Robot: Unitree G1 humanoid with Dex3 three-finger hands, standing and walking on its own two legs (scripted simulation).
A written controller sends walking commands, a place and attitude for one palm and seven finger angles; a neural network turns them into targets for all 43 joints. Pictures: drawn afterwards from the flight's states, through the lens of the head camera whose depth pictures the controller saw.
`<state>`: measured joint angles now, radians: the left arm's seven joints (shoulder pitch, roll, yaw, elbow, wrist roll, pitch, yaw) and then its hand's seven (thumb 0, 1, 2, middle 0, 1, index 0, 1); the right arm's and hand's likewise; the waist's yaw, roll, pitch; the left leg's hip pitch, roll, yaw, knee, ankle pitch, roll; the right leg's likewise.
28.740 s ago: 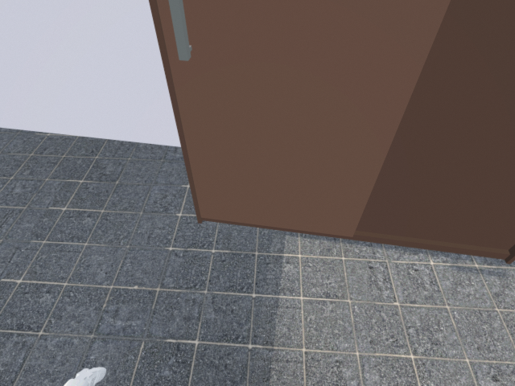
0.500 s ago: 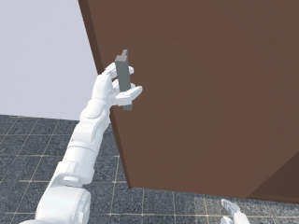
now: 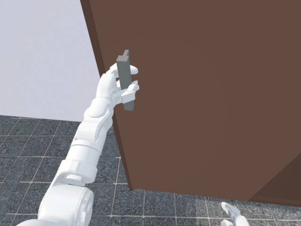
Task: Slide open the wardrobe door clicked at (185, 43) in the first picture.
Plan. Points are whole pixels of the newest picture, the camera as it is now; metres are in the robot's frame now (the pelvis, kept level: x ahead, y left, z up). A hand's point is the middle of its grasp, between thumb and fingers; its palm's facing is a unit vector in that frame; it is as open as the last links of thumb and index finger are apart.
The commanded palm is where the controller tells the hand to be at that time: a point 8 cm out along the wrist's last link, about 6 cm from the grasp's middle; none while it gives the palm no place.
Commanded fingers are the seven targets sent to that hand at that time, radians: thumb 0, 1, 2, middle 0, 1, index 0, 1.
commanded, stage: grip the handle and tug to test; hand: left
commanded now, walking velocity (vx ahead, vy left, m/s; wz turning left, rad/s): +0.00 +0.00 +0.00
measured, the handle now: (128, 81) +0.46 +0.09 +0.16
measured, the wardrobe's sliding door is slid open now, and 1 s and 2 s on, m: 0.00 0.00 0.02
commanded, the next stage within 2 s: tug the door sideways, standing still in 0.40 s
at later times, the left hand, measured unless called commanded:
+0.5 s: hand (131, 92) +0.40 +0.07 +0.17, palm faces -0.10 -1.00 +0.00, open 6.1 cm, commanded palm +0.36 +0.12 +0.17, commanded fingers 0.00 0.90 0.90 -0.45 -1.40 -0.45 -1.40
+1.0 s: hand (132, 92) +0.41 +0.07 +0.17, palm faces -0.03 -1.00 -0.05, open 6.2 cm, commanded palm +0.38 +0.07 +0.17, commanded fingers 0.00 0.90 0.90 -0.45 -1.40 -0.45 -1.40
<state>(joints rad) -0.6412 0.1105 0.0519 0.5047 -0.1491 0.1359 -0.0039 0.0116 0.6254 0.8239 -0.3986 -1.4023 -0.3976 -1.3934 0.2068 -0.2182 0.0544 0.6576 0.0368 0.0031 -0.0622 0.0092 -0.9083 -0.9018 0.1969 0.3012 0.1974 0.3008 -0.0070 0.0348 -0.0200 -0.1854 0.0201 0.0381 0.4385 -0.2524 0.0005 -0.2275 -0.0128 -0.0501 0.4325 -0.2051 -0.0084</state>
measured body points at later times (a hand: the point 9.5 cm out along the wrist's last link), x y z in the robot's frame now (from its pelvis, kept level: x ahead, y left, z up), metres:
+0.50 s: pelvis +0.03 +0.00 +0.00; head +0.03 -0.02 +0.45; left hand +0.40 +0.13 +0.17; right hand +0.19 -0.24 -0.10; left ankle -0.01 +0.12 -0.74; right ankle +0.02 -0.11 -0.74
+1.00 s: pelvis +0.02 +0.00 +0.00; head +0.02 -0.02 +0.45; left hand +0.40 +0.12 +0.17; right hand +0.22 -0.19 -0.11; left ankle -0.01 +0.12 -0.74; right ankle +0.02 -0.11 -0.74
